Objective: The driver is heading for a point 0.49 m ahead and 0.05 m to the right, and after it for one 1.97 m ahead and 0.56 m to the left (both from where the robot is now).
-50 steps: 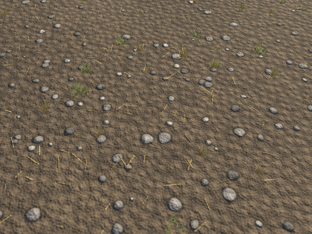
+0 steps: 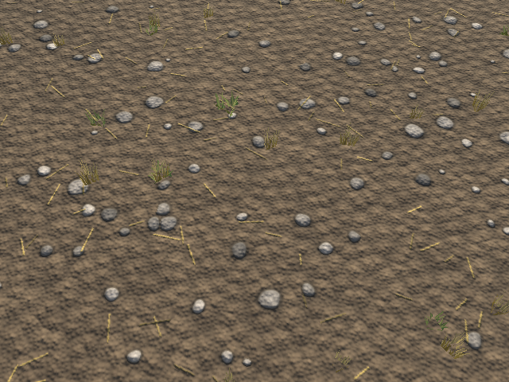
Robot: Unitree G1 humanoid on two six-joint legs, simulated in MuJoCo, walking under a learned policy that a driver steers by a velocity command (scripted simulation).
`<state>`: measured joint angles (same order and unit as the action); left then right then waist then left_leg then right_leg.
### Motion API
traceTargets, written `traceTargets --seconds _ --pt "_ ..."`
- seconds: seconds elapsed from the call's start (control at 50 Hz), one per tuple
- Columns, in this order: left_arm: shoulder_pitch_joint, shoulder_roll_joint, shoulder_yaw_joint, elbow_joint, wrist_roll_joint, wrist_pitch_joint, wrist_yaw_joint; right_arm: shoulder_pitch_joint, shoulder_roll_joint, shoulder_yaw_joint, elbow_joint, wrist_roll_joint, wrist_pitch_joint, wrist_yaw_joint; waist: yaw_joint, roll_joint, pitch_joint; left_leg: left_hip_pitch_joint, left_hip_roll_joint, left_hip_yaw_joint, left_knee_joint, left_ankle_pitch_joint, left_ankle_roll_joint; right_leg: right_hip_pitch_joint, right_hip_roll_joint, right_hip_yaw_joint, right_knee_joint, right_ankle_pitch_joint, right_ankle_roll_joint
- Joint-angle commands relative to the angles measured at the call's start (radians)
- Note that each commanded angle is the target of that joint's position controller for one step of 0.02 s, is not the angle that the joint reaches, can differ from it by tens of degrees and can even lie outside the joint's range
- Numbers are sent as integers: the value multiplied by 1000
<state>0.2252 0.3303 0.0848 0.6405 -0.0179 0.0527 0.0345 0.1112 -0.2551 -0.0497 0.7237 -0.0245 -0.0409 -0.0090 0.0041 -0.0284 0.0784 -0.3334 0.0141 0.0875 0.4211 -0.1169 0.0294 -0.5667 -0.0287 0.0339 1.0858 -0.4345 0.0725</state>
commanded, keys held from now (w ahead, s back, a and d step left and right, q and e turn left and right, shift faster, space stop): e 0.20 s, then w+e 0.22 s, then w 0.44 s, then q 0.14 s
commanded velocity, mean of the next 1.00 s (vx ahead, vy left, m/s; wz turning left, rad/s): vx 0.29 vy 0.00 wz -0.36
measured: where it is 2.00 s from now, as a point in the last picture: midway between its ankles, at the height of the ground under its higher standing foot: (313, 371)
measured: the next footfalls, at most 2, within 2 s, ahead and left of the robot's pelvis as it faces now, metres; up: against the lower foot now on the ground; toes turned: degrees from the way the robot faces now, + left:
right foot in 0.22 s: +0.09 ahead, -0.15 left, +0.00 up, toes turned -10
left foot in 0.68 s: +0.30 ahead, +0.03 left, +0.00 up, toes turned -21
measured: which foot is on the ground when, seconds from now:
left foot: down 0.00-0.22, up 0.24-0.66, down 0.68-1.00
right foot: up 0.00-0.20, down 0.22-0.68, up 0.70-1.00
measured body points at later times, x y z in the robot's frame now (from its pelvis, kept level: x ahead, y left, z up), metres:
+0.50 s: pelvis +0.09 -0.05 +0.01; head +0.10 -0.09 +0.46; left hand +0.26 +0.20 -0.07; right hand +0.18 -0.37 -0.09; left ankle +0.22 +0.09 -0.69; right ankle +0.05 -0.14 -0.74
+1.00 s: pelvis +0.30 -0.07 +0.01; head +0.35 -0.07 +0.46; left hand +0.58 +0.09 -0.08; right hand +0.21 -0.33 -0.12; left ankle +0.27 +0.05 -0.74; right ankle +0.40 -0.27 -0.69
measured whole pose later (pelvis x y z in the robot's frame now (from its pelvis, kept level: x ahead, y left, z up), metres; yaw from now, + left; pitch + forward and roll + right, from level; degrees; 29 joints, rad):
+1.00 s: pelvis +0.30 -0.07 +0.01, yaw -19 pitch +2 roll +0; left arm 0.12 0.28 0.05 0.63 0.00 -0.08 -0.01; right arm 0.39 -0.25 -0.04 0.87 0.01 -0.06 0.00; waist -0.09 -0.04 0.03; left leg -0.06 -0.04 -0.02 0.28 -0.26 0.04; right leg -0.63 -0.06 0.06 0.69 -0.06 0.03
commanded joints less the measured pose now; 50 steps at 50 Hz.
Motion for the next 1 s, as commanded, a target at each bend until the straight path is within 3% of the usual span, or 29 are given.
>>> traceTargets --seconds 0.02,0.14,0.18,0.2,0.22,0.24,0.26,0.28,0.3,0.34,0.36,0.4,0.5,0.6,0.66,0.68,0.7,0.72,0.74,0.76,0.78,0.82,0.86,0.92,0.96,1.0 --pt "56 45 11 -67 6 -3 -7 -49 -177 -52 -58 10 -1 -11 10 150 -204 145 291 -151 -150 345 223 73 -47 2 -109 103 -4" --pt "-31 71 21 -111 4 10 -39 -42 -219 -67 -34 34 25 -1 -12 167 -162 165 314 -81 -130 143 178 173 -32 -58 -345 135 -55" --pt "-10 68 27 -109 6 9 -47 -46 -225 -69 -24 51 32 0 13 158 -160 174 305 -52 -58 109 131 251 -6 -92 -505 201 -89" --pt "14 82 37 -99 9 8 -45 -19 -205 -65 -10 55 34 1 18 135 -163 143 276 -20 10 56 86 330 17 -90 -587 265 -116" --pt "68 134 56 -87 8 5 -33 36 -162 -56 12 42 37 6 23 19 -176 32 212 44 153 -112 14 462 -33 18 -670 393 -165" --pt "111 243 78 -100 2 1 -13 34 -96 -32 -28 -12 36 16 -3 -286 -173 -274 60 125 494 -532 -86 620 -274 377 -695 570 -297" --pt "149 249 75 -106 22 -26 -25 -55 -134 -43 -65 2 24 12 73 -230 -215 -412 -6 -74 662 -555 -83 581 -340 564 -780 261 -434" --pt "141 207 62 -94 21 -52 -33 -101 -174 -56 -74 32 14 14 76 -143 -177 -456 26 -132 699 -459 -56 571 -295 524 -831 33 -401" --pt "102 172 51 -89 10 -66 -33 -98 -190 -65 -70 43 6 17 51 -118 -133 -472 48 -142 673 -360 -34 537 -263 480 -850 -107 -352" --pt "43 135 30 -98 5 -69 -22 -81 -191 -71 -48 25 -6 17 20 -115 -95 -430 59 -146 602 -233 -39 481 -210 418 -878 -110 -310" --pt "40 128 25 -104 13 -72 -16 -77 -181 -69 -42 23 -15 21 12 -120 -97 -394 45 -136 576 -173 -44 463 -186 393 -889 -65 -302" --pt "55 127 25 -101 20 -83 -8 -81 -161 -65 -33 24 -31 26 14 -102 -103 -356 24 -131 474 -87 -55 468 -161 349 -887 47 -297" --pt "102 140 30 -63 7 -93 -9 -127 -113 -37 -32 31 -46 44 51 -119 -86 -211 2 -118 206 -3 -80 415 -139 279 -866 131 -286" --pt "135 139 26 -27 2 -93 -27 -131 -145 -34 -46 44 -64 55 63 -109 -54 -125 5 -115 116 -49 -39 395 -177 346 -827 91 -292" --pt "118 98 10 -18 4 -88 -29 -1 -158 -42 -6 35 -76 50 -10 -99 -82 78 -8 -87 36 -35 3 349 -128 330 -723 150 -250" --pt "104 59 -4 -24 10 -90 -27 103 -186 -52 13 27 -80 42 -59 -63 -130 220 58 -162 27 -58 39 282 -78 280 -587 189 -212" --pt "121 -1 -22 -54 9 -102 -23 197 -277 -72 29 14 -81 36 -67 157 -195 436 226 -434 -48 -181 136 63 47 126 -289 122 -143" --pt "121 40 -16 -77 -3 -116 -13 299 -304 -86 62 21 -74 47 -96 336 -214 534 359 -787 -176 -410 255 -163 101 90 -20 -149 -97" --pt "99 104 2 -63 -19 -122 -14 276 -230 -62 61 37 -74 48 -90 226 -129 502 363 -781 -187 -516 250 -266 53 140 91 -114 -101" --pt "62 106 2 -58 -15 -125 -19 237 -190 -50 49 36 -69 44 -78 174 -74 447 322 -665 -186 -466 219 -288 11 115 113 -28 -108" --pt "35 92 -1 -56 -3 -130 -23 203 -168 -41 39 27 -64 40 -66 137 -57 399 282 -582 -200 -384 201 -281 -18 84 89 49 -110" --pt "10 64 -2 -57 8 -134 -32 168 -137 -26 31 17 -60 34 -41 133 -40 308 227 -462 -234 -195 183 -218 -62 64 15 148 -102" --pt "0 32 -10 -59 11 -131 -37 175 -143 -26 37 26 -62 29 -35 144 -47 276 203 -378 -258 -43 190 -193 -68 32 -44 197 -80" --pt "-81 -12 -27 -86 29 -141 -33 179 -169 -29 54 33 -47 14 -35 111 -39 219 152 -251 -218 427 173 -99 -35 -17 -268 281 -41" --pt "-133 -31 -34 -89 25 -151 -43 216 -188 -35 73 39 -31 3 -54 126 -65 191 117 -197 -180 521 146 13 11 -38 -415 399 -32" --pt "-173 -14 -27 -91 18 -153 -53 261 -199 -39 90 46 -16 -4 -67 131 -82 209 126 -219 -147 501 136 73 47 -28 -499 487 -33"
